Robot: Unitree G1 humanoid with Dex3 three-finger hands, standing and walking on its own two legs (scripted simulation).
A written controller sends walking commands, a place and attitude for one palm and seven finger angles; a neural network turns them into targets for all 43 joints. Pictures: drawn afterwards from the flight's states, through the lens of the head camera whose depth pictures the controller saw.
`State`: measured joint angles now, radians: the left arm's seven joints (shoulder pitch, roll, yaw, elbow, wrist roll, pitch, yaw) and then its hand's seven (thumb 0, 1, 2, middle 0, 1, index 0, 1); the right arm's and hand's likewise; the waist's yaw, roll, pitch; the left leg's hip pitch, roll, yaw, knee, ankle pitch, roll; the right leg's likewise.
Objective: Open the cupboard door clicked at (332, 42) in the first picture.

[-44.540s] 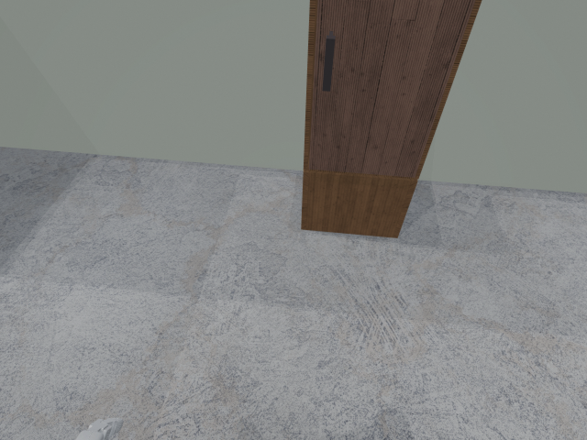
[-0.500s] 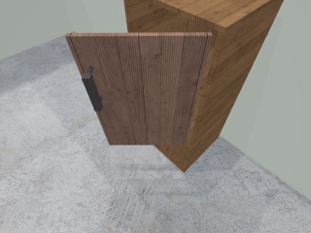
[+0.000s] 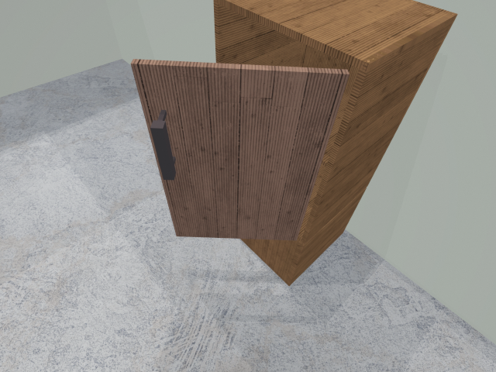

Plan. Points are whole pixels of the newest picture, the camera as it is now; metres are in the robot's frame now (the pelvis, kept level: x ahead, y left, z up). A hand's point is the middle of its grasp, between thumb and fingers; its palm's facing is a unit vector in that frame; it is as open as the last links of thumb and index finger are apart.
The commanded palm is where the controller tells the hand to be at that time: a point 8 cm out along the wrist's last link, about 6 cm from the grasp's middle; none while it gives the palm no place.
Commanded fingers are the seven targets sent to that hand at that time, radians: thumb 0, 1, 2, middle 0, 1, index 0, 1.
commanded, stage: come to a stop and stand still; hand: left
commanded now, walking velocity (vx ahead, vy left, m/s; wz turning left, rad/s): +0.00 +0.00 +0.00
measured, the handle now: (166, 145) +0.54 +0.21 +0.03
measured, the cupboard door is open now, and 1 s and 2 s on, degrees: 46 46 46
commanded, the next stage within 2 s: look again from close up in 0.80 s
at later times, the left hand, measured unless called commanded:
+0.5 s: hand out of the picture -0.03 +0.12 -0.17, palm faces +0.06 -0.99 -0.13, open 7.4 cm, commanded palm none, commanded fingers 0.00 0.90 0.90 -0.20 -0.30 -0.20 -0.30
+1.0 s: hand out of the picture -0.05 +0.13 -0.18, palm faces +0.03 -0.99 -0.16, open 7.4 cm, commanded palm none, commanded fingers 0.00 0.90 0.90 -0.20 -0.30 -0.20 -0.30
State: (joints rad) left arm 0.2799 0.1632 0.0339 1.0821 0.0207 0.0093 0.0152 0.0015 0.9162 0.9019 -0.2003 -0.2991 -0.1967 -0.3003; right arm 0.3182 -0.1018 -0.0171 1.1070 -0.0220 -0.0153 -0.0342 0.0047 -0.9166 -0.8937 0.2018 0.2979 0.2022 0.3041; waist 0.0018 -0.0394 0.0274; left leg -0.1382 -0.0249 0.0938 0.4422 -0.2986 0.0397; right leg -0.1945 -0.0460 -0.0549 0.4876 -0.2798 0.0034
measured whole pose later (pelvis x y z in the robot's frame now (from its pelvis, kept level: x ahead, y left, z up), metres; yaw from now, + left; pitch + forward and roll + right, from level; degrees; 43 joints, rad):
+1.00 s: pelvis -0.03 -0.02 +0.00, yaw +1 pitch -2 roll -1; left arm 0.33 0.10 -0.02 1.12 0.02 -0.04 0.04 0.00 0.91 0.90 -0.20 -0.30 -0.20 -0.30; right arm 0.31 -0.12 -0.01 1.11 -0.01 -0.01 -0.02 0.00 -0.91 -0.89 0.20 0.30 0.20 0.30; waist -0.02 0.03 0.04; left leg -0.21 0.04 0.05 0.52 -0.29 0.01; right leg -0.21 0.02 -0.09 0.45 -0.22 -0.03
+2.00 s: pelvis +0.02 -0.01 +0.00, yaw +0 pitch +0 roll +1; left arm 0.29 0.13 0.01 1.09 0.01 -0.01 0.05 0.01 0.92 0.90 -0.20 -0.30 -0.20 -0.30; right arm 0.26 -0.14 -0.01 1.11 -0.01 -0.02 -0.05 0.02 -0.93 -0.89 0.20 0.30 0.20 0.30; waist 0.01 -0.01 0.07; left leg -0.16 0.00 0.08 0.53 -0.32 0.01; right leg -0.23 -0.02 -0.06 0.59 -0.30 -0.01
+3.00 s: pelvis -0.07 +0.02 +0.00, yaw +1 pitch -2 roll +0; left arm 0.36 0.14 -0.01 1.09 0.02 0.00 0.02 0.00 0.91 0.90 -0.20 -0.30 -0.20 -0.30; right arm 0.30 -0.16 -0.01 1.09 -0.02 0.00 -0.01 0.00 -0.91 -0.89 0.20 0.30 0.20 0.30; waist 0.00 0.01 0.02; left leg -0.27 -0.04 0.05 0.47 -0.17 0.07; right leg -0.27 -0.02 0.01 0.49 -0.23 0.01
